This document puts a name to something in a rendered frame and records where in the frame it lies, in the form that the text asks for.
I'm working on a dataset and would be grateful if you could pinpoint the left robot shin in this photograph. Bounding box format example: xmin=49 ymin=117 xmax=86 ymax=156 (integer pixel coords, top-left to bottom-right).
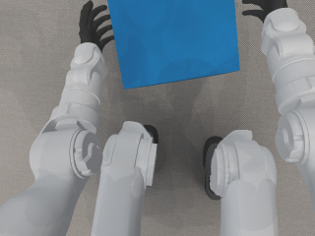
xmin=100 ymin=121 xmax=151 ymax=172

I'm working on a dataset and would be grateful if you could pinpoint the robot left forearm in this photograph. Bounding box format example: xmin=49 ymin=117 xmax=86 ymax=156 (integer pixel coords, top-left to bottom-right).
xmin=29 ymin=42 xmax=108 ymax=169

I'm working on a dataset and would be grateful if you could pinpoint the left robot upper arm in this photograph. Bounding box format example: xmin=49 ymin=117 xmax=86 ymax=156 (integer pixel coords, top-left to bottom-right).
xmin=0 ymin=128 xmax=103 ymax=236

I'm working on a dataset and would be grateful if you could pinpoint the right robot hand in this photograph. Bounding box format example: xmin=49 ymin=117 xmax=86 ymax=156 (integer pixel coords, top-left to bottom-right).
xmin=241 ymin=0 xmax=288 ymax=23

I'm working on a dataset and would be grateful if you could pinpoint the robot left foot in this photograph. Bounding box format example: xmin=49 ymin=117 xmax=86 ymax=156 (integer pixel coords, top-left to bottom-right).
xmin=144 ymin=125 xmax=158 ymax=149

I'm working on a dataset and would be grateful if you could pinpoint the left robot hand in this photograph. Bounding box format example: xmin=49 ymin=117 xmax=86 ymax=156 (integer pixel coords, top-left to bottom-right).
xmin=79 ymin=0 xmax=115 ymax=53

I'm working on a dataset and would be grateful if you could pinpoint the robot right forearm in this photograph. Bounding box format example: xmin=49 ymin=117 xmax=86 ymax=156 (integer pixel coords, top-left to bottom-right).
xmin=260 ymin=8 xmax=315 ymax=115

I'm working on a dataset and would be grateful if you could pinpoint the right robot upper arm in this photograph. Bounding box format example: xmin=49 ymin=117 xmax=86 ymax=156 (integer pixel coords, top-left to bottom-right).
xmin=275 ymin=107 xmax=315 ymax=212

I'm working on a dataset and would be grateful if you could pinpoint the carton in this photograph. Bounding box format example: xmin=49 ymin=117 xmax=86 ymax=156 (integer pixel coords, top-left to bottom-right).
xmin=107 ymin=0 xmax=240 ymax=89

